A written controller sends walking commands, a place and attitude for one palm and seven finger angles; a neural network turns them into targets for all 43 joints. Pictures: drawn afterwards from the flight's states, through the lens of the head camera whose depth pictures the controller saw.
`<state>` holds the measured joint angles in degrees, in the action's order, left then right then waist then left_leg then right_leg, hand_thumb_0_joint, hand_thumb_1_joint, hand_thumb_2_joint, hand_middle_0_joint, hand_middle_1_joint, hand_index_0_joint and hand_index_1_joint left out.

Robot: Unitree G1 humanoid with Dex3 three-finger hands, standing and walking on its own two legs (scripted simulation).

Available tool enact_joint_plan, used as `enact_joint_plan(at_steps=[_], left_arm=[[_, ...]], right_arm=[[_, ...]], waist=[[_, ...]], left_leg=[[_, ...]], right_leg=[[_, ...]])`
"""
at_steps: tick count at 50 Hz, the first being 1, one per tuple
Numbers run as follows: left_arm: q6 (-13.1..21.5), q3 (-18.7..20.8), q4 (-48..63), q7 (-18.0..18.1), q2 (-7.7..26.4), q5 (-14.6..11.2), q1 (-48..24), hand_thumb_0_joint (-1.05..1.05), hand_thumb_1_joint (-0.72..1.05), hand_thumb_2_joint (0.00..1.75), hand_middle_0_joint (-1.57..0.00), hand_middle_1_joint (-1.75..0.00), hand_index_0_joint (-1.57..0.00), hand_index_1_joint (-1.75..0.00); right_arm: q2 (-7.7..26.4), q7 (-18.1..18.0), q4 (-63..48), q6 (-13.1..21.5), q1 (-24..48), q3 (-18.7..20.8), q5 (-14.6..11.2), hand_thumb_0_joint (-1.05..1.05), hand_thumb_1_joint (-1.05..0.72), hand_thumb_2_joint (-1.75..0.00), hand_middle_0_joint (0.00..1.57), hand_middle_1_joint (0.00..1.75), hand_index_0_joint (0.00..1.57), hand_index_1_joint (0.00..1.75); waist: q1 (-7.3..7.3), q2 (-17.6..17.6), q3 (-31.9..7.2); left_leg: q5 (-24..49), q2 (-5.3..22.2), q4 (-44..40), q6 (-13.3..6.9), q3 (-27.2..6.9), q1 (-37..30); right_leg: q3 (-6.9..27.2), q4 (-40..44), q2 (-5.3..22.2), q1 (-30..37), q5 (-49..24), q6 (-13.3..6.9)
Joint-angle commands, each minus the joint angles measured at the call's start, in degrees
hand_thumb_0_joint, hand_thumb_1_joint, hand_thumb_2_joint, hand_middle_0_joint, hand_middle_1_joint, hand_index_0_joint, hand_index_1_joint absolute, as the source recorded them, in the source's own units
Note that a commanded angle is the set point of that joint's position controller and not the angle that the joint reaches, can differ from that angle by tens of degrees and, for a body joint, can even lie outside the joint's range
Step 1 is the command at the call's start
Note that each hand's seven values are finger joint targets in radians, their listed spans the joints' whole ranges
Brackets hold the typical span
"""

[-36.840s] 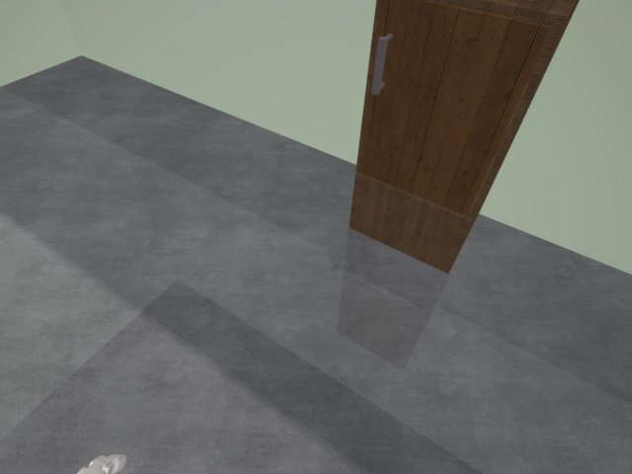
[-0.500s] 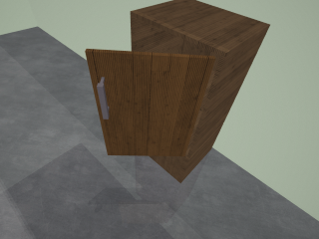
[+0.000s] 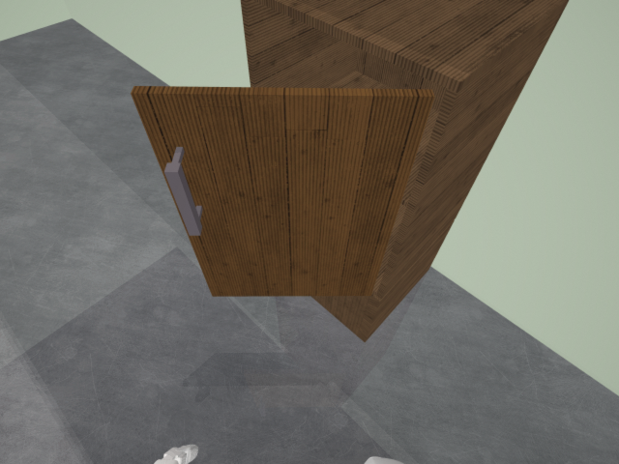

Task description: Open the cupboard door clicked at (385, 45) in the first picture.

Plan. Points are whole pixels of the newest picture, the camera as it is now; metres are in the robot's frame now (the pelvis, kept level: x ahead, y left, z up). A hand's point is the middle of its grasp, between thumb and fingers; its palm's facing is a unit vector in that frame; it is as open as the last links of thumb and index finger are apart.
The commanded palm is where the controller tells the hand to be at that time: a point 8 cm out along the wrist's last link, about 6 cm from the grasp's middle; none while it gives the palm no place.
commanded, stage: come to a stop and stand still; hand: left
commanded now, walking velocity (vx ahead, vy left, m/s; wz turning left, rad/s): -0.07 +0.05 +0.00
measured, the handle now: (187, 193) +0.52 +0.21 +0.01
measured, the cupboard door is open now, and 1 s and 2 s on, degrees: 44 44 44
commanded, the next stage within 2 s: look again from close up in 0.96 s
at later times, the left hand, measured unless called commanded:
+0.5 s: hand out of the picture -0.05 +0.19 -0.16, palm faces +0.00 -0.98 -0.21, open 7.4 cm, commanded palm none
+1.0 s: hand out of the picture -0.09 +0.15 -0.16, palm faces +0.01 -0.99 -0.14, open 7.4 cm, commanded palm none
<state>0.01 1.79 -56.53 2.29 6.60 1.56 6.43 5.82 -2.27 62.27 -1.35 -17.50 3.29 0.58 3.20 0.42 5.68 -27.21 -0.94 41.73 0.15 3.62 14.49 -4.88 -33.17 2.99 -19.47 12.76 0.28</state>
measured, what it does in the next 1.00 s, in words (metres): steps on the spot: right foot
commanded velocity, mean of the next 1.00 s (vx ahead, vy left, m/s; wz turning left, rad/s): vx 0.00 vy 0.00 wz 0.00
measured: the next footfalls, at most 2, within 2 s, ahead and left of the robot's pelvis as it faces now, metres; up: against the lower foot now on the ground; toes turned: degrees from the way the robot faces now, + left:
right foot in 0.38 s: -0.02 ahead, -0.12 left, +0.00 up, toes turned -2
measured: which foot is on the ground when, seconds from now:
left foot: down 0.00-1.00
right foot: down 0.00-0.12, up 0.14-0.36, down 0.38-1.00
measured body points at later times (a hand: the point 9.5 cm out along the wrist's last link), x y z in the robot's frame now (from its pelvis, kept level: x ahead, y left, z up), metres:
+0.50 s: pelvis -0.05 +0.01 +0.01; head -0.03 +0.01 +0.46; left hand -0.05 +0.24 -0.14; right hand +0.02 -0.22 -0.14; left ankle -0.03 +0.10 -0.73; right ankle -0.06 -0.11 -0.73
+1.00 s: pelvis -0.07 +0.00 +0.02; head -0.06 +0.01 +0.47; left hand -0.09 +0.20 -0.15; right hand -0.13 -0.20 -0.14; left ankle -0.02 +0.10 -0.73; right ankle -0.06 -0.11 -0.73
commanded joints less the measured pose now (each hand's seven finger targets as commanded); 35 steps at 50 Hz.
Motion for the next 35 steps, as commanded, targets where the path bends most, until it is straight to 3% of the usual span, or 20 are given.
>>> enact_joint_plan(at_steps=[1, 3, 4, 5, 6, 7, 8, 9, 11, 13, 15, 17, 18, 19, 20, 21, 22, 25, 29, 35], left_arm=[[-0.9, 3.4, 2.5, 1.0, 11.0, 0.4, 4.5, 0.0, 0.9, 0.9, -0.2, -0.3, -0.2, -0.3], [-1.3, 3.6, 3.1, 0.7, 10.8, 0.1, 3.2, 0.0, 0.9, 0.9, -0.2, -0.3, -0.2, -0.3], [-1.7, 3.4, 3.8, 0.4, 9.7, -0.3, 3.1, 0.0, 0.9, 0.9, -0.2, -0.3, -0.2, -0.3], [-2.2, 3.0, 5.0, -0.1, 7.1, -0.5, 2.6, 0.0, 0.9, 0.9, -0.2, -0.3, -0.2, -0.3], [-3.0, 2.7, 5.3, 0.0, 5.8, -0.3, 0.0, 0.0, 0.9, 0.9, -0.2, -0.3, -0.2, -0.3], [-3.3, 2.8, 4.7, 0.1, 6.9, 0.0, 0.7, 0.0, 0.9, 0.9, -0.2, -0.3, -0.2, -0.3], [-3.2, 2.7, 4.0, -0.1, 6.8, 0.1, 3.2, 0.0, 0.9, 0.9, -0.2, -0.3, -0.2, -0.3], [-2.9, 2.5, 3.0, -0.3, 6.1, 0.1, 5.6, 0.0, 0.9, 0.9, -0.2, -0.3, -0.2, -0.3], [-2.4, 1.8, 2.1, -0.4, 5.4, -0.1, 7.4, 0.0, 0.9, 0.9, -0.2, -0.3, -0.2, -0.3], [-1.8, 1.1, 2.0, -0.5, 5.5, -0.3, 6.9, 0.0, 0.9, 0.9, -0.2, -0.3, -0.2, -0.3], [-1.4, 0.6, 1.6, -0.4, 6.0, -0.5, 7.5, 0.0, 0.9, 0.9, -0.2, -0.3, -0.2, -0.3], [-0.8, 0.4, -0.7, -0.2, 6.8, -0.5, 11.0, 0.0, 0.9, 0.9, -0.2, -0.3, -0.2, -0.3], [-0.2, 0.3, -1.5, 0.0, 8.1, -0.4, 12.3, 0.0, 0.9, 0.9, -0.2, -0.3, -0.2, -0.3], [0.2, 0.1, -2.1, 0.1, 9.3, -0.4, 11.9, 0.0, 0.9, 0.9, -0.2, -0.3, -0.2, -0.3], [0.3, -0.2, -2.2, 0.1, 9.8, -0.5, 11.2, 0.0, 0.9, 0.9, -0.2, -0.3, -0.2, -0.3], [0.4, -0.3, -2.7, -0.1, 9.6, -0.4, 10.6, 0.0, 0.9, 0.9, -0.2, -0.3, -0.2, -0.3], [0.5, -0.5, -2.8, -0.1, 8.9, -0.5, 10.3, 0.0, 0.9, 0.9, -0.2, -0.3, -0.2, -0.3], [0.3, -0.8, -3.8, -0.2, 8.1, -0.5, 10.8, 0.0, 0.9, 0.9, -0.2, -0.3, -0.2, -0.3], [0.1, -0.9, -5.1, -0.2, 7.9, -0.5, 12.4, 0.0, 0.9, 0.9, -0.2, -0.3, -0.2, -0.3], [0.2, -0.8, -6.0, -0.2, 6.8, -0.6, 14.4, 0.0, 0.9, 0.9, -0.2, -0.3, -0.2, -0.3]], right_arm=[[3.6, -0.1, -2.8, -0.3, -5.8, 0.9, -0.1, 0.0, -0.9, -0.9, 0.2, 0.3, 0.2, 0.3], [3.5, 0.1, -2.4, 0.0, -7.8, 1.0, 0.1, 0.0, -0.9, -0.9, 0.2, 0.3, 0.2, 0.3], [4.9, 0.2, -2.6, 0.3, -8.6, 1.0, 0.3, 0.0, -0.9, -0.9, 0.2, 0.3, 0.2, 0.3], [8.4, 0.3, -4.1, 0.7, -6.2, 1.4, 0.8, 0.0, -0.9, -0.9, 0.2, 0.3, 0.2, 0.3], [10.5, 0.4, -6.1, 1.0, -1.4, 1.6, 1.3, 0.0, -0.9, -0.9, 0.2, 0.3, 0.2, 0.3], [10.3, 0.0, -7.2, 1.3, 1.8, 1.2, 1.4, 0.0, -0.9, -0.9, 0.2, 0.3, 0.2, 0.3], [10.1, -0.2, -7.9, 1.5, 4.1, 0.9, 1.4, 0.0, -0.9, -0.9, 0.2, 0.3, 0.2, 0.3], [10.5, -0.3, -8.3, 1.6, 5.3, 0.7, 1.5, 0.0, -0.9, -0.9, 0.2, 0.3, 0.2, 0.3], [10.9, -0.3, -8.1, 1.8, 5.0, 0.6, 1.2, 0.0, -0.9, -0.9, 0.2, 0.3, 0.2, 0.3], [10.8, -0.3, -7.2, 1.8, 3.7, 0.7, 0.9, 0.0, -0.9, -0.9, 0.2, 0.3, 0.2, 0.3], [11.5, -0.2, -6.1, 1.7, 2.4, 0.6, 0.7, 0.0, -0.9, -0.9, 0.2, 0.3, 0.2, 0.3], [11.3, 0.0, -5.4, 1.7, 3.1, 0.3, 0.2, 0.0, -0.9, -0.9, 0.2, 0.3, 0.2, 0.3], [10.2, 0.2, -5.2, 1.9, 3.0, 0.1, -0.2, 0.0, -0.9, -0.9, 0.2, 0.3, 0.2, 0.3], [8.8, 0.4, -5.4, 2.0, 3.5, -0.2, -0.5, 0.0, -0.9, -0.9, 0.2, 0.3, 0.2, 0.3], [8.4, 0.6, -5.1, 1.8, 3.4, -0.5, -0.5, 0.0, -0.9, -0.9, 0.2, 0.3, 0.2, 0.3], [8.4, 0.7, -4.3, 1.5, 4.0, -0.7, -0.2, 0.0, -0.9, -0.9, 0.2, 0.3, 0.2, 0.3], [8.9, 0.7, -3.7, 1.4, 3.9, -0.7, -0.1, 0.0, -0.9, -0.9, 0.2, 0.3, 0.2, 0.3], [8.8, 0.8, -2.0, 1.6, 4.0, -1.1, -0.1, 0.0, -0.9, -0.9, 0.2, 0.3, 0.2, 0.3], [8.4, 1.0, -0.3, 1.2, 2.8, -1.5, 0.1, 0.0, -0.9, -0.9, 0.2, 0.3, 0.2, 0.3], [7.2, 0.8, 1.3, 1.3, -0.2, -1.8, 0.3, 0.0, -0.9, -0.9, 0.2, 0.3, 0.2, 0.3]], waist=[[-2.38, -9.1, -8.8], [-0.91, -6.6, -9.7], [-0.39, -3.6, -8.8], [-1.17, 7.6, -5.8], [-0.83, 17.0, -0.7], [-1.8, 13.1, 0.5], [-3.88, 7.1, 0.3], [-4.42, 5.4, -1.4], [-4.05, 5.1, -4.8], [-2.93, 6.1, -6.5], [-2.52, 7.2, -8.2], [-3.88, 4.6, -8.8], [-3.74, 1.7, -8.4], [-2.66, -1.6, -7.2], [-2.19, -0.8, -6.6], [-2.06, -5.1, -6.9], [-2.08, -6.8, -6.8], [-2.46, -3.3, -3.7], [-2.64, -2.6, 0.3], [-3.01, -0.5, 0.7]], left_leg=[[-1.6, 2.3, 2.0, 1.3, -2.6, 3.3], [8.9, 2.1, -10.4, 1.3, -0.5, -4.8], [13.1, 4.1, -15.7, 0.4, -2.3, -8.2], [16.5, 12.0, -21.6, -3.1, -12.4, -4.0], [19.4, 18.6, -29.4, -7.0, -20.0, 5.0], [22.2, 18.9, -30.3, -9.4, -19.5, 9.3], [26.4, 18.2, -28.0, -10.6, -17.2, 7.8], [31.0, 16.9, -25.6, -11.1, -14.8, 3.4], [39.0, 15.0, -22.8, -11.0, -10.7, -5.0], [45.7, 14.7, -21.0, -10.7, -8.8, -10.3], [49.2, 14.5, -20.0, -10.0, -9.6, -13.0], [42.5, 12.5, -18.1, -7.2, -8.8, -10.0], [37.0, 10.0, -16.7, -4.8, -8.0, -7.7], [29.9, 7.8, -17.1, -2.5, -5.9, -5.7], [25.0, 6.7, -19.2, -1.6, -5.5, -6.2], [25.0, 6.7, -19.2, -1.1, -4.8, -7.4], [24.4, 7.1, -19.6, -1.1, -4.7, -8.5], [18.9, 7.2, -22.9, -1.3, -5.1, -7.4], [10.8, 6.5, -25.2, -1.1, -5.3, -4.9], [9.1, 6.3, -25.8, -1.1, -5.5, -3.0]], right_leg=[[13.3, 7.7, 16.3, 9.0, -36.1, -12.2], [12.0, 5.6, 13.4, 3.9, -23.2, -8.9], [9.5, 3.3, 9.7, -1.4, -11.5, -5.7], [4.5, -0.9, 2.8, -4.8, 2.5, -1.5], [1.7, -11.2, -1.2, -3.8, 13.2, 0.8], [6.9, -19.2, -0.6, -2.1, 15.0, 0.3], [7.4, -22.5, -0.7, -2.9, 14.2, -0.1], [7.4, -23.0, -1.1, -4.0, 13.5, 0.1], [5.9, -18.7, -0.9, -4.6, 12.5, 0.8], [4.1, -10.9, -0.6, -2.8, 12.5, 1.2], [3.1, -1.6, -0.5, 1.4, 10.4, 1.2], [2.9, 9.6, 0.1, 8.9, -0.2, 1.2], [6.1, 14.0, 2.0, 11.9, -8.1, 0.3], [9.8, 12.9, 5.8, 11.5, -15.9, -1.2], [10.0, 12.0, 7.5, 9.6, -15.7, -2.1], [10.1, 11.6, 6.1, 8.4, -15.2, -2.1], [9.5, 12.0, 5.5, 7.4, -13.1, -1.8], [9.2, 14.9, 4.3, 5.4, -2.1, -1.0], [9.7, 17.5, 3.8, 3.0, 6.6, -1.0], [9.4, 17.6, 3.5, 3.2, 7.6, -1.3]])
